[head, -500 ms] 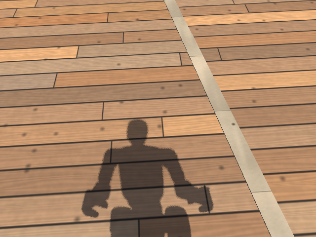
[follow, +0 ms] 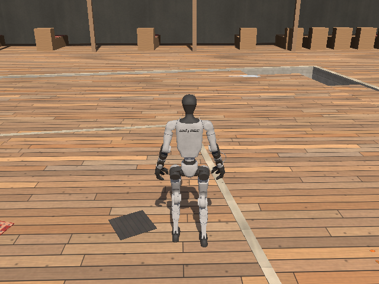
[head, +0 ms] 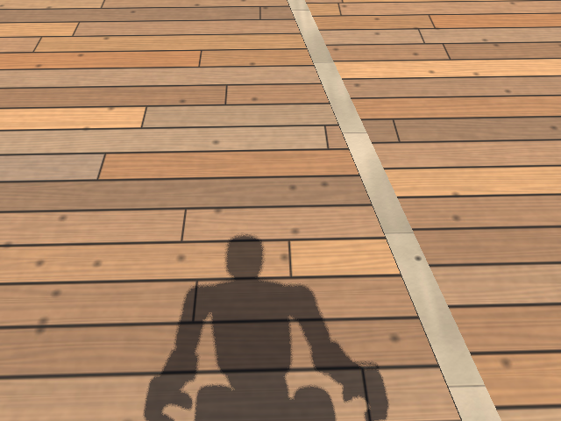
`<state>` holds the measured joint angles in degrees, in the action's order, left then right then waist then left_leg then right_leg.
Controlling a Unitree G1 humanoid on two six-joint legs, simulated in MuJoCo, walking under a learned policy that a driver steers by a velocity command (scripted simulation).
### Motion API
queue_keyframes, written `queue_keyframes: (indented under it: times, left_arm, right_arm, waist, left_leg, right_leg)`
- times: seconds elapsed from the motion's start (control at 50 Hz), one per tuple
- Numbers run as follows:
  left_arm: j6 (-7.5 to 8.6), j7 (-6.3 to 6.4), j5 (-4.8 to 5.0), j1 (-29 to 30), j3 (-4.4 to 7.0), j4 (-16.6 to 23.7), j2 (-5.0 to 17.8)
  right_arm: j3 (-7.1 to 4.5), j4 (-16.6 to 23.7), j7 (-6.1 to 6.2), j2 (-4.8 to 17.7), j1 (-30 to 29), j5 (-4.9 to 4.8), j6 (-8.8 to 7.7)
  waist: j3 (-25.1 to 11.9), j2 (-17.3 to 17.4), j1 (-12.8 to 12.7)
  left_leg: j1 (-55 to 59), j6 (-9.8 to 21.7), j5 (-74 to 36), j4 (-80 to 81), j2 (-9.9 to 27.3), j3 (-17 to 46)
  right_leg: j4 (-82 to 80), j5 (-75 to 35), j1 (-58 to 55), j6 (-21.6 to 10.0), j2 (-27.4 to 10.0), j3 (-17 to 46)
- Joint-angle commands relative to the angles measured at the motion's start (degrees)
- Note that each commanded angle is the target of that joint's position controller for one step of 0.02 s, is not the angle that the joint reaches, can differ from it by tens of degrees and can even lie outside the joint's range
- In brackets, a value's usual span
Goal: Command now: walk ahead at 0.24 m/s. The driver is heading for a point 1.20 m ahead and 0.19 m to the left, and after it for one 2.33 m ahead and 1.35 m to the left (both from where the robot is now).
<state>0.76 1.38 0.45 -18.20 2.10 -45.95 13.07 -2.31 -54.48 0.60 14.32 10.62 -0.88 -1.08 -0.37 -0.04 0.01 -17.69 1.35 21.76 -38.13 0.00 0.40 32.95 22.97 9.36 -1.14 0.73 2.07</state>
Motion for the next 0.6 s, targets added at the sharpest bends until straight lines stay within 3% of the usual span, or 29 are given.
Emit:
queue_keyframes:
  times: [0.02, 0.06, 0.08, 0.1, 0.12, 0.14, 0.16, 0.2, 0.22, 0.28, 0.34, 0.44, 0.48, 0.5, 0.52, 0.54, 0.56, 0.58, 0.6]
  left_arm:
    - [1.91, 0.47, 0.59, -1.26, 2.9, 1.93, 10.79]
    - [1.94, 0.1, 0.9, 2.82, 2.66, 2.68, 9.88]
    - [2.07, 0.01, 0.65, 4.97, 2.29, 3.49, 8.5]
    - [2.74, 0.07, 0.54, 6.85, 1.39, 5.7, 5.04]
    - [3.75, 0.53, 0.98, 7.08, 1.71, 7.06, 5.97]
    - [4.48, 0.3, 2.08, 5.89, 2.47, 6.49, 8.42]
    - [4.87, -0.22, 2.29, 4.86, 2.45, 5.49, 8.13]
    - [5.06, -0.64, 1.29, 6.33, 2.72, 5.17, 7.58]
    - [4.9, -1.02, 0.82, 6.74, 2.85, 5.24, 7.2]
    - [4.25, -1.74, 0.43, 9.37, 2.33, 6.13, 5.04]
    - [4.29, -2.09, 0.62, 16.06, 1.25, 8.35, 3.16]
    - [4.57, -3.26, 1.29, 22.4, 1.08, 10.55, 4.62]
    - [4.82, -3.7, 1.19, 22.34, 1.43, 10.9, 5.96]
    - [4.89, -3.75, 1.04, 20.45, 1.9, 10.52, 7.11]
    - [4.85, -3.58, 0.88, 16.25, 2.67, 9.44, 8.59]
    - [4.62, -3.14, 0.93, 7.08, 3.97, 6.59, 10.65]
    - [4.27, -2.49, 0.66, -3.79, 4.96, 4.05, 13.3]
    - [4.13, -2.64, -0.36, -8.23, 5.85, 2.37, 18.76]
    - [4.11, -2.77, 0.03, -7.88, 4.37, 2.29, 13.5]
  right_arm:
    - [-1.01, 4.87, -1.0, 4.68, -6.44, -0.92, -3.73]
    - [-1.55, 1.18, -1.88, 5.07, 1.32, -1.09, -4.81]
    - [-2.44, -1.42, -1.94, 7.03, 7.14, -0.66, -4.81]
    - [-4.03, -3.15, -1.83, 12.4, 13.26, -0.61, -4.82]
    - [-4.43, -3.41, -2.34, 14.92, 18.06, 0.06, -5.03]
    - [-2.99, -2.48, -2.23, 10.83, 14.33, 0.58, -5.37]
    - [-2.32, -1.19, -2.08, 8.48, 11.1, 0.45, -5.53]
    - [-1.5, -0.12, -1.98, 6.87, 8.18, 0.37, -5.29]
    - [-0.97, -0.32, -1.9, 5.67, 8.48, 0.57, -4.91]
    - [-0.88, -1.09, -1.09, 7.01, 11.08, 0.66, -4.14]
    - [-1.04, -0.95, -0.18, 9.07, 11.59, 0.73, -3.69]
    - [-1.32, -2.16, 0.05, 9.83, 14.79, -0.29, -3.5]
    - [-1.69, -2.22, 0.07, 10.3, 14.42, -0.41, -3.19]
    - [-1.95, -1.98, 0.08, 10.95, 13.78, -0.29, -3.0]
    - [-2.22, -1.73, 0.1, 11.63, 13.12, -0.14, -2.7]
    - [-2.03, -1.4, 0.13, 11.07, 12.58, 0.2, -2.23]
    - [-1.28, -0.21, 0.19, 9.47, 12.46, 1.03, -2.07]
    - [1.08, 0.82, -0.29, 0.77, 20.17, 0.98, -3.11]
    - [0.21, -0.07, -0.9, 5.05, 18.2, -0.25, -4.7]
  waist:
    - [10.53, -10.32, -0.71]
    - [6.97, -8.4, 3.54]
    - [4.55, -5.51, 5.71]
    - [2.64, 7.95, 6.94]
    - [0.29, 16.89, 8.76]
    - [2.34, 10.11, 6.13]
    - [3.85, 7.04, 4.47]
    - [4.9, 4.04, 3.17]
    - [4.39, 4.65, 2.87]
    - [4.21, 4.74, 3.23]
    - [5.55, 4.39, 4.54]
    - [8.17, 5.14, 5.07]
    - [7.47, 5.15, 3.5]
    - [5.63, 5.68, 1.89]
    - [2.19, 6.51, -0.79]
    - [-3.48, 6.08, -5.47]
    - [-11.04, 2.98, -9.81]
    - [-20.49, -14.06, -5.62]
    - [-21.58, -13.46, -6.77]
  left_leg:
    - [-11.08, 3.2, 2.91, -2.03, 1.17, -0.53]
    - [3.65, 4.35, -2.97, 8.82, 0.02, -1.78]
    - [12.96, 4.55, -6.19, 10.8, 1.06, 1.54]
    - [21.05, 9.17, 1.49, 18.68, 9.75, 18.26]
    - [28.07, 16.19, 2.32, 26.9, 20.2, 39.34]
    - [27.45, 16.19, 1.68, 26.34, 21.55, 38.62]
    - [25.95, 14.15, 0.25, 25.88, 19.23, 32.08]
    - [23.16, 11.02, -5.8, 27.52, 16.17, 22.84]
    - [21.48, 9.94, -9.89, 28.42, 14.18, 18.65]
    - [19.83, 10.02, -21.39, 29.89, 11.95, 11.39]
    - [15.64, 9.41, -23.17, 31.37, 10.62, 6.95]
    - [16.32, 8.98, -22.22, 31.96, 13.31, 5.48]
    - [19.96, 7.99, -27.94, 29.2, 14.82, 4.97]
    - [21.31, 7.35, -36.29, 26.09, 14.95, 4.32]
    - [21.87, 6.6, -47.12, 20.46, 14.37, 3.25]
    - [19.51, 5.21, -53.98, 9.79, 11.92, 1.26]
    - [7.99, 3.44, -42.99, -6.2, 9.44, 0.1]
    - [-13.21, -0.16, -6.23, -29.41, -1.83, -0.67]
    - [-19.76, 0.56, 9.45, -37.8, -2.06, 7.29]
  right_leg:
    - [-20.1, 13.33, 3.28, -11.74, -17.06, 24.03]
    - [-15.68, 4.3, 7.45, -8.18, -12.61, 16.07]
    - [-9.27, -2.09, 12.17, -5.64, -8.71, 10.67]
    - [8.27, -5.15, 21.25, -0.83, 0.08, -0.37]
    - [24.43, 7.92, 31.58, 1.16, 3.3, 0.21]
    - [32.66, 8.95, 36.65, 0.12, 0.19, 4.46]
    - [34.47, 3.77, 37.87, -1.11, -2.3, 4.61]
    - [31.31, -5.36, 38.14, -1.85, -6.13, 2.82]
    - [29.3, -8.09, 35.74, -1.47, -6.93, 1.79]
    - [21.95, -12.92, 34.33, 0.82, -6.75, -1.43]
    - [9.29, -20.08, 30.39, 2.01, -5.56, -3.05]
    - [-0.54, -25.33, 25.82, 0.5, -4.03, -2.9]
    - [-2.35, -22.96, 24.42, -1.36, -3.57, -2.67]
    - [-2.61, -21.3, 20.9, -2.38, -2.47, -3.33]
    - [-2.48, -19.82, 14.47, -3.63, -0.72, -4.69]
    - [-2.75, -19.38, 2.61, -5.36, 0.97, -6.0]
    - [-0.8, -17.4, -15.19, -8.2, -5.87, 1.61]
    - [-7.79, -1.31, -33.89, -17.26, -20.93, 30.87]
    - [-17.41, 6.76, -32.34, -17.68, -22.79, 43.81]
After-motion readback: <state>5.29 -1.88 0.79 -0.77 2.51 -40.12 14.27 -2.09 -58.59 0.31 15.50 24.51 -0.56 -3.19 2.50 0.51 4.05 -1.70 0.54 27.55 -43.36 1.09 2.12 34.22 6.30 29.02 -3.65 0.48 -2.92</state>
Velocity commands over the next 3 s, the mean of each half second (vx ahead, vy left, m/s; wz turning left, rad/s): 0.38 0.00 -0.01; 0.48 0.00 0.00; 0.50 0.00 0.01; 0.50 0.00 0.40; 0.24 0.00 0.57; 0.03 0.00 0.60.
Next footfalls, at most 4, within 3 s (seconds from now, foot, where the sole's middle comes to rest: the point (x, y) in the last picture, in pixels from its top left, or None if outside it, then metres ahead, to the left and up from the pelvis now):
0.56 right None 0.42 -0.13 -0.77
1.10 left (249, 353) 0.72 0.11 -0.77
1.62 right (335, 260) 1.03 -0.13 -0.77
2.16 left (236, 206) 1.25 0.18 -0.77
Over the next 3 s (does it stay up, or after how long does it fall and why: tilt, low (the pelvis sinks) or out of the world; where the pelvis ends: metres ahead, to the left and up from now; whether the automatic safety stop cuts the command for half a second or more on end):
stays up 1.28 0.08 0.01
